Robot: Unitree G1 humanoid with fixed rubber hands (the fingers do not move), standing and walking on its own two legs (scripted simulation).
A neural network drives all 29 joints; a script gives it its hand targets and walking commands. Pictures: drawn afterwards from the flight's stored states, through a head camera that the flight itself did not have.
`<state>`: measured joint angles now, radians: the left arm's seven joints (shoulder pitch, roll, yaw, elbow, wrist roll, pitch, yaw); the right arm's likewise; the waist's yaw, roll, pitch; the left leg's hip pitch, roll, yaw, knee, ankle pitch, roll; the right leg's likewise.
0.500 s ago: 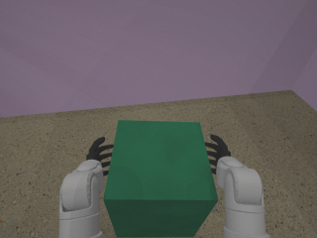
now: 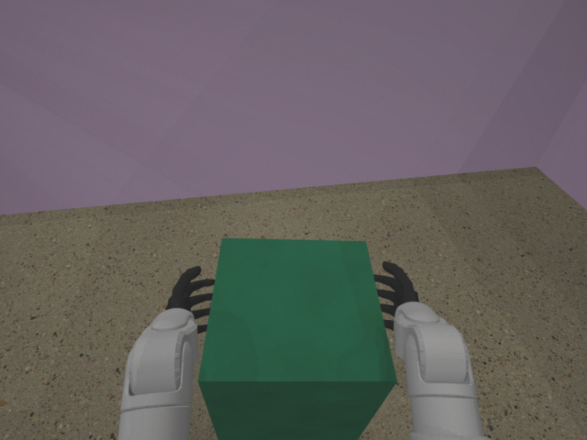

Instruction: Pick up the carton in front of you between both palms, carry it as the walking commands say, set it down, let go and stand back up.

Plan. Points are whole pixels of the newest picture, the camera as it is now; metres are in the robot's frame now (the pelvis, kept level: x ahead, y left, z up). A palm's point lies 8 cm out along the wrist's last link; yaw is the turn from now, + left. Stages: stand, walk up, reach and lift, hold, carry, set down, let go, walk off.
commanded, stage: carry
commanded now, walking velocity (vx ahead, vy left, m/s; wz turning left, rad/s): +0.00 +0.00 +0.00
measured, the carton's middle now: (291, 344) +0.27 +0.00 -0.02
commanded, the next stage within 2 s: hold in 0.60 s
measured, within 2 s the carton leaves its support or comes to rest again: neither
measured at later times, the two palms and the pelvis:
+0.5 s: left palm (179, 331) +0.26 +0.15 +0.04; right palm (400, 323) +0.26 -0.15 +0.05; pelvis -0.03 +0.00 +0.00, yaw +0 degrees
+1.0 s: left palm (174, 341) +0.25 +0.16 +0.04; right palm (394, 325) +0.26 -0.14 +0.04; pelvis -0.07 +0.00 +0.00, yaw +3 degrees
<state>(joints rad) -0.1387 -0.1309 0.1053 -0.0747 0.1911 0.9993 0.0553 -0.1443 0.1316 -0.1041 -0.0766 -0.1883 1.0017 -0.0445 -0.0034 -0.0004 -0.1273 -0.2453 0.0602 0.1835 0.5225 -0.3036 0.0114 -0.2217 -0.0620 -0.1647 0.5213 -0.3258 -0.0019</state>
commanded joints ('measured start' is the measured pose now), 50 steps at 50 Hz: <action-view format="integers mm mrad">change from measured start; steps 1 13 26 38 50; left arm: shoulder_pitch -452 -589 -533 -532 -991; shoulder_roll -845 -899 -915 -918 -813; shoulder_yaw -584 -402 -470 -436 24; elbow -14 267 209 189 714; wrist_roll -302 -164 -196 -165 89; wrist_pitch -80 -337 -303 -315 -446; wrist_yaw -246 -267 -265 -261 -294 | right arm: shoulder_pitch -432 -556 -499 -511 -955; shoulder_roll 851 903 916 912 844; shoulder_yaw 584 392 456 428 -74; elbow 2 285 230 228 715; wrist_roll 292 146 182 170 -113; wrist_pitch -80 -336 -302 -323 -450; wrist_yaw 234 256 256 271 251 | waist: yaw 3 3 4 6 -21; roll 0 -1 5 -3 -10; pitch -160 -182 -211 -122 106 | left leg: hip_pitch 69 59 57 364 107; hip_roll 112 109 113 -130 -130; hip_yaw -107 -117 -114 -274 -257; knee -73 -98 -83 -154 -64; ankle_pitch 303 218 267 415 -130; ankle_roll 8 14 12 -7 20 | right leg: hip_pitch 33 13 22 106 -96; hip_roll -110 -107 -107 150 129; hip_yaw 98 105 100 257 233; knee -77 -102 -82 -177 -95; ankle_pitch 306 207 250 348 -145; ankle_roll -10 -14 -9 -9 -43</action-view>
